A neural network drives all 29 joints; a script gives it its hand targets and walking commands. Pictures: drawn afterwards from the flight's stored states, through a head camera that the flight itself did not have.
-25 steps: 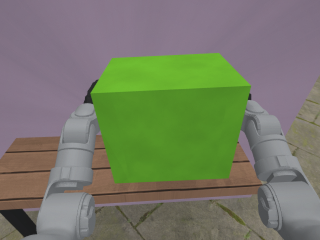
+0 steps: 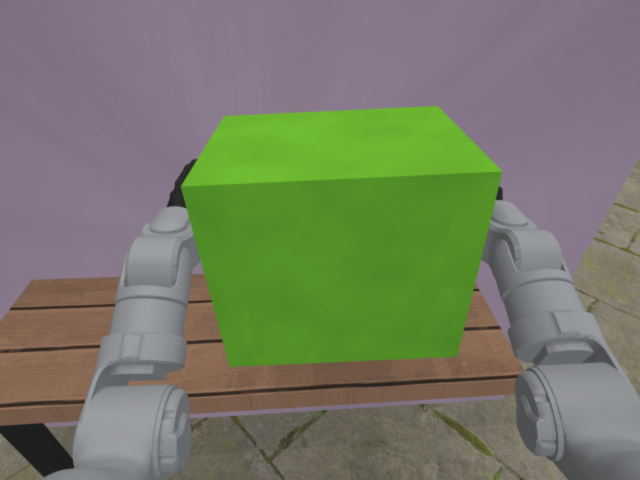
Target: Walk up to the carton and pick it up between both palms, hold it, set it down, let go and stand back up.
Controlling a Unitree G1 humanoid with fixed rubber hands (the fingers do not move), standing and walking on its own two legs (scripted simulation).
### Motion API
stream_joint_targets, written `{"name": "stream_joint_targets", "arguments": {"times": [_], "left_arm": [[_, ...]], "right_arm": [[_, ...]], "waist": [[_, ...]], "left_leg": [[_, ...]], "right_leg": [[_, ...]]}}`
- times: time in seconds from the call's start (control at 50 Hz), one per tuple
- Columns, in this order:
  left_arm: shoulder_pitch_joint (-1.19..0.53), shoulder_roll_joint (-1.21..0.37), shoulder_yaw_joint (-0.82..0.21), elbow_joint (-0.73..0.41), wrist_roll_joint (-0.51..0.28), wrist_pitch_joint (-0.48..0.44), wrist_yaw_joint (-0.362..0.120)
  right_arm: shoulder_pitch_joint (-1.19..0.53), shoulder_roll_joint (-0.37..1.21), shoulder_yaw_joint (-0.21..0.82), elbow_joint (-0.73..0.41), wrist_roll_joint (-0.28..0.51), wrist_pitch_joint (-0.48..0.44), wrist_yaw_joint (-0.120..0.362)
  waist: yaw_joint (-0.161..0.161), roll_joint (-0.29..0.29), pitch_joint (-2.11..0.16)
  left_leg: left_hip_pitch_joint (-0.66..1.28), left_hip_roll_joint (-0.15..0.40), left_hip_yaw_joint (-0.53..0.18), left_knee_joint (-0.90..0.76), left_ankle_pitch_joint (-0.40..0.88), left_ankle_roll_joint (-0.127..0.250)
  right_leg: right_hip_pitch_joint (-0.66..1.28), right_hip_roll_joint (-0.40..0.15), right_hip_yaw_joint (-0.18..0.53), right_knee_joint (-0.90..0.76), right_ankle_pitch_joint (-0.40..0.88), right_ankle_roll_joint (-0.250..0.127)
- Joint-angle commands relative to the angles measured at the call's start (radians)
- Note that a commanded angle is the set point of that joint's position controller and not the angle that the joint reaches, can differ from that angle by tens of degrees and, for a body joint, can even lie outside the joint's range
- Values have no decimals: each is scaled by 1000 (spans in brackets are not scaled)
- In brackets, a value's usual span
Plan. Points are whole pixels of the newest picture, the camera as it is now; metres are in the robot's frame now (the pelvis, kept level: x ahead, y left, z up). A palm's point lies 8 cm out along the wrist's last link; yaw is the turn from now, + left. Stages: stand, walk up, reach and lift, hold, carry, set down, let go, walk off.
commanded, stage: hold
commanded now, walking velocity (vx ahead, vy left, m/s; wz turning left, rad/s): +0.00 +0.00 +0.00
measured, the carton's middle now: (336, 232) +0.37 +0.00 +0.19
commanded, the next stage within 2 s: none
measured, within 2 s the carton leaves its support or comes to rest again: neither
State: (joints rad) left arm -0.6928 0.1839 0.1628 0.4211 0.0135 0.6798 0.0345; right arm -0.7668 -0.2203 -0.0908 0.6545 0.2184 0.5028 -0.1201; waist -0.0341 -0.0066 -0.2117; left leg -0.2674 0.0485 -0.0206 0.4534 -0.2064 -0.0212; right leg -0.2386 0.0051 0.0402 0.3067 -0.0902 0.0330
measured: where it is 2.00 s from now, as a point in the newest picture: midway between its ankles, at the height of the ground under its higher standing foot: outside the picture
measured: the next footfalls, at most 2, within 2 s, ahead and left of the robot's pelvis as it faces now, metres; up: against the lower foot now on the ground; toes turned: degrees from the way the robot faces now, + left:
none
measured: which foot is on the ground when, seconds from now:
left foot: down 0.00-1.00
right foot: down 0.00-1.00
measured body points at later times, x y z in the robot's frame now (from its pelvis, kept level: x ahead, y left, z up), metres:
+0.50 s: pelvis -0.01 +0.00 +0.00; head -0.08 +0.02 +0.44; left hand +0.38 +0.19 +0.21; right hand +0.38 -0.19 +0.22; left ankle +0.02 +0.13 -0.74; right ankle +0.05 -0.15 -0.74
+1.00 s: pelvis +0.00 +0.00 +0.00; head -0.07 +0.02 +0.44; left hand +0.38 +0.19 +0.20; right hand +0.39 -0.19 +0.21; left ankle +0.02 +0.13 -0.74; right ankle +0.05 -0.15 -0.74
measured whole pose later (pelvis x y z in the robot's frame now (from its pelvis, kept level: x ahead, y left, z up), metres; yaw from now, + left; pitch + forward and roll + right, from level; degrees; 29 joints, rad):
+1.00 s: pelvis +0.00 +0.00 +0.00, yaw +0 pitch +1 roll -2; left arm -0.69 0.18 0.16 0.42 0.01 0.68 0.03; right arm -0.77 -0.22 -0.09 0.65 0.22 0.50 -0.12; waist -0.03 -0.01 -0.20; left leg -0.27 0.05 -0.02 0.45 -0.20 -0.02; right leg -0.24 0.01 0.04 0.31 -0.09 0.03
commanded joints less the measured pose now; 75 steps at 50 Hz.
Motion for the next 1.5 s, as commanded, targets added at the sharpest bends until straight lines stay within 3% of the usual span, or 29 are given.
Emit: {"name": "stream_joint_targets", "arguments": {"times": [0.0,0.04,0.06,0.08,0.14,0.28,0.32,0.4,0.44,0.48,0.5,0.52,0.72,0.74,0.76,0.82,0.88,0.9,0.98,1.0,1.04,1.2,1.24,1.34,1.38,1.42,1.44,1.46,1.48], "left_arm": [[-836,-750,-340,-327,-118,-67,-141],[-794,-744,-325,-332,-119,-58,-151],[-859,-738,-316,-324,-109,-62,-153],[-848,-732,-317,-357,-120,-73,-150],[-842,-727,-302,-280,-99,-62,-161],[-885,-752,-338,-332,-146,-81,-151],[-911,-735,-297,-274,-124,-90,-143],[-944,-753,-342,-352,-142,-96,-134],[-892,-728,-302,-273,-126,-84,-141],[-882,-748,-341,-322,-132,-81,-141],[-898,-741,-338,-334,-121,-80,-136],[-826,-766,-332,-280,-113,-73,-144],[-896,-741,-300,-276,-94,-64,-158],[-889,-760,-323,-290,-123,-73,-158],[-895,-764,-329,-297,-121,-81,-156],[-864,-744,-319,-355,-114,-79,-149],[-892,-787,-398,-409,-164,-92,-137],[-871,-766,-363,-359,-141,-85,-128],[-811,-748,-326,-322,-127,-74,-136],[-865,-760,-364,-384,-147,-81,-134],[-861,-741,-336,-338,-131,-82,-140],[-866,-723,-315,-267,-106,-64,-152],[-853,-720,-312,-281,-99,-59,-160],[-902,-745,-351,-383,-138,-81,-153],[-858,-737,-321,-304,-123,-73,-145],[-848,-760,-378,-406,-161,-85,-142],[-868,-718,-328,-341,-136,-78,-147],[-859,-746,-357,-351,-147,-84,-141],[-899,-733,-375,-408,-158,-88,-139]], "right_arm": [[-946,669,365,-461,222,-57,154],[-983,682,380,-518,230,-67,159],[-926,665,347,-407,209,-49,166],[-915,688,363,-442,208,-53,164],[-924,653,328,-361,198,-48,167],[-1001,698,342,-475,185,-73,176],[-1041,730,362,-465,183,-70,179],[-1031,738,361,-475,188,-82,183],[-1030,737,346,-448,186,-71,178],[-959,695,348,-429,188,-69,177],[-981,719,362,-430,200,-71,178],[-978,705,364,-447,200,-71,176],[-974,667,307,-340,173,-59,185],[-1011,700,327,-428,172,-74,187],[-960,673,307,-355,162,-62,186],[-977,722,361,-436,198,-77,182],[-1008,727,377,-541,213,-91,174],[-1001,703,357,-500,208,-80,176],[-972,710,385,-517,215,-74,168],[-961,717,376,-476,210,-64,168],[-970,715,391,-472,210,-64,167],[-927,678,322,-349,190,-42,168],[-931,676,335,-358,186,-49,171],[-952,695,351,-436,199,-57,169],[-964,697,360,-441,196,-49,173],[-958,722,396,-532,225,-72,164],[-940,696,375,-469,206,-50,160],[-1015,721,383,-523,218,-74,165],[-957,727,384,-503,225,-64,165]], "waist": [[-22,65,-356],[-5,35,-354],[-9,83,-316],[-4,32,-334],[-14,59,-259],[-15,38,-382],[29,-6,-352],[3,63,-413],[24,27,-345],[-15,81,-358],[9,88,-362],[-5,33,-366],[-15,58,-267],[-9,30,-319],[-30,74,-304],[10,37,-384],[-20,49,-475],[12,76,-408],[8,14,-394],[-12,50,-404],[14,28,-373],[-22,60,-229],[-3,75,-266],[-26,53,-364],[14,47,-332],[-8,33,-449],[-10,27,-357],[11,39,-410],[-12,59,-433]], "left_leg": [[164,-100,-8,-119,270,-6],[127,-106,0,-127,217,8],[121,-93,-3,-151,170,1],[107,-103,1,-156,165,15],[79,-93,-5,-172,118,8],[52,-93,-3,-169,92,25],[17,-108,9,-179,20,41],[56,-108,10,-167,74,30],[32,-93,-6,-193,13,40],[80,-101,-1,-169,131,8],[90,-95,-2,-171,119,6],[101,-84,-9,-160,175,7],[61,-88,-4,-188,20,21],[45,-86,-6,-186,27,27],[47,-85,-10,-193,21,18],[84,-91,-2,-167,129,19],[129,-103,-3,-138,220,3],[120,-92,-9,-144,197,-2],[127,-108,9,-144,194,17],[125,-102,-3,-141,210,2],[113,-98,-1,-147,185,11],[49,-95,-8,-183,56,16],[68,-99,-1,-171,80,11],[104,-93,-7,-145,167,5],[79,-102,0,-157,115,21],[132,-106,-4,-124,256,9],[90,-119,6,-142,155,13],[100,-108,4,-135,187,22],[119,-115,2,-129,225,9]], "right_leg": [[265,69,-21,-31,132,-43],[312,68,-17,-21,116,-40],[281,63,-17,-30,74,-50],[303,64,-21,-28,65,-41],[271,57,-25,-33,18,-46],[315,63,-27,-10,49,-45],[287,56,-18,-34,-47,-38],[296,52,-16,-16,18,-39],[296,55,-9,-32,-30,-36],[306,57,-17,-18,82,-44],[303,60,-17,-27,64,-44],[296,69,-33,-24,96,-43],[268,61,-18,-33,-21,-40],[304,64,-21,-28,7,-39],[303,57,-22,-23,6,-45],[321,65,-19,-17,85,-41],[334,70,-19,-9,156,-46],[276,68,-23,-14,97,-49],[319,64,-17,-27,123,-38],[323,65,-14,-20,131,-43],[282,64,-25,-26,79,-40],[264,54,-13,-38,0,-44],[282,55,-17,-44,3,-39],[312,66,-18,-19,90,-44],[271,59,-15,-35,27,-40],[344,63,-17,-9,175,-37],[319,57,-11,-30,89,-37],[296,59,-17,-24,93,-34],[306,58,-21,-14,125,-35]]}}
